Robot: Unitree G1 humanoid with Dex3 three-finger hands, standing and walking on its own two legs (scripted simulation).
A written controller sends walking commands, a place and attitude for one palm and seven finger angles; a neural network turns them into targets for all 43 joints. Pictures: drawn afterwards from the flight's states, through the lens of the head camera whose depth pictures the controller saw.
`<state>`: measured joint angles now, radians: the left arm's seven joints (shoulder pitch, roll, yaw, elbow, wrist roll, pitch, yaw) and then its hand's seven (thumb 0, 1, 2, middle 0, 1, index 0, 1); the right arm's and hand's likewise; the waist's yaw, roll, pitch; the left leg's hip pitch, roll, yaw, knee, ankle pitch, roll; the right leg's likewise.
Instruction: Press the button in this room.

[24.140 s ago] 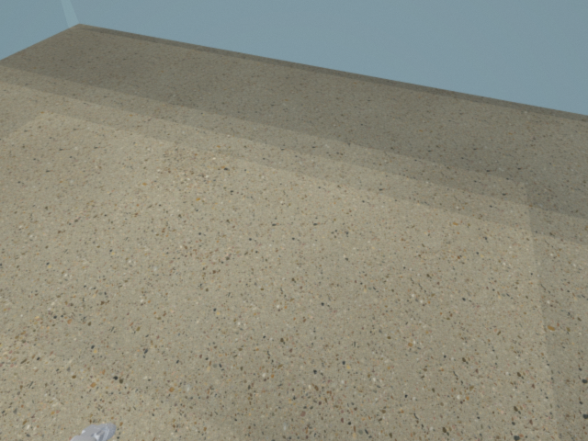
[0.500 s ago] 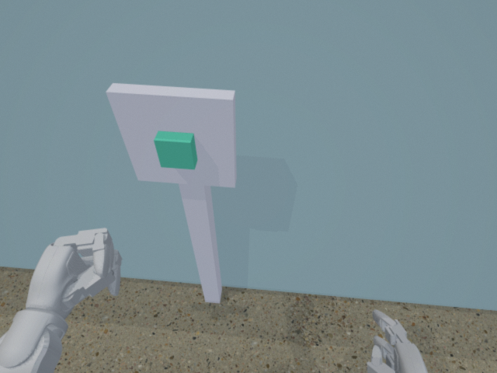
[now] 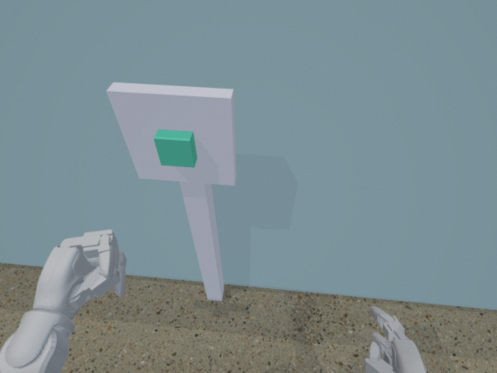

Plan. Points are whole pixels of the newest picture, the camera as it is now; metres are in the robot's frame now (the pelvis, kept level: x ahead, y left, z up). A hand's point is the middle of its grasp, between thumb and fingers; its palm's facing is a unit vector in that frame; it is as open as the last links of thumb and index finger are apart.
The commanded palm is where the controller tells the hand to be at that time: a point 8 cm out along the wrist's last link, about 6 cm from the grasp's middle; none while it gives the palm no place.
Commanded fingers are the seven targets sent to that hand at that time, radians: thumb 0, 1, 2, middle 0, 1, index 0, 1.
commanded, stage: aim a knuckle at the button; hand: left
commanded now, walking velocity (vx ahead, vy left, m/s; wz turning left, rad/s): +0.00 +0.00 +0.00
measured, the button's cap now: (177, 147) +0.49 +0.17 +0.10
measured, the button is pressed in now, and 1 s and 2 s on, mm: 0 0 0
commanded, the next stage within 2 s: press the button with the knuckle in 1.80 s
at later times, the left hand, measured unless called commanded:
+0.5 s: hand (153, 234) +0.30 +0.17 +0.08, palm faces -0.04 -1.00 -0.03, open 3.1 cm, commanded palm +0.29 +0.23 +0.09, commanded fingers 0.00 0.90 0.90 -1.30 -1.50 -1.30 -1.50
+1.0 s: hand (178, 204) +0.37 +0.15 +0.07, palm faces -0.04 -1.00 -0.02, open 3.1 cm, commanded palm +0.36 +0.20 +0.07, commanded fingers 0.00 0.90 0.90 -1.30 -1.50 -1.30 -1.50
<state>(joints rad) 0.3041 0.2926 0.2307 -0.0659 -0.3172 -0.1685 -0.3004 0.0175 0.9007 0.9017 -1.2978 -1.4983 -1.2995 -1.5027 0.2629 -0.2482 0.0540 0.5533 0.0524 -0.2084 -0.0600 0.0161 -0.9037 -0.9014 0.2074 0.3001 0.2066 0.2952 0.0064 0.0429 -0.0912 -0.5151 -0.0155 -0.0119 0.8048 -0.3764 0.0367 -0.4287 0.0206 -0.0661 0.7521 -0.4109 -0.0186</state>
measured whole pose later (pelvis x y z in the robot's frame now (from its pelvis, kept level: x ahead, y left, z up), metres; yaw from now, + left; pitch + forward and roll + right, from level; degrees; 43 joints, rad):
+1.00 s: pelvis +0.00 -0.01 +0.00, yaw -2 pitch +9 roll -1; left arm -0.30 0.27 0.19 0.54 -0.21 -0.28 -0.18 0.02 0.90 0.90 -1.30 -1.50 -1.30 -1.50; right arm 0.28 -0.25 0.03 0.61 0.04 -0.06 -0.03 0.01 -0.91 -0.90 0.21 0.30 0.21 0.29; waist -0.05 0.02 -0.09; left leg -0.60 0.00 0.02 0.82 -0.37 0.02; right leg -0.54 0.03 -0.04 0.80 -0.42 -0.03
